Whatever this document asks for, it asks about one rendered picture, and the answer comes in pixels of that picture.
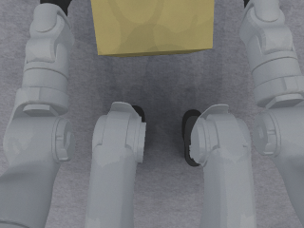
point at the robot right thigh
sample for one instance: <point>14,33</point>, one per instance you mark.
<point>229,192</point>

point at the robot left forearm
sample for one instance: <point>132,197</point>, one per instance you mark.
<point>46,68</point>

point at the carton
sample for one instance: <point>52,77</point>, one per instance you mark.
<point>135,28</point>

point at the right robot shin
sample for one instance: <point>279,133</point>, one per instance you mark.
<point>222,109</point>

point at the robot right forearm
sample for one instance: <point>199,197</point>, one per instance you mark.
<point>271,55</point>

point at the right robot upper arm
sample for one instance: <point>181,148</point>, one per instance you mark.
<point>279,134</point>

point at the left robot upper arm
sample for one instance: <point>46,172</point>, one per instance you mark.
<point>35,149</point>

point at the left robot hand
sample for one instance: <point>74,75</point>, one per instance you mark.
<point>63,4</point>

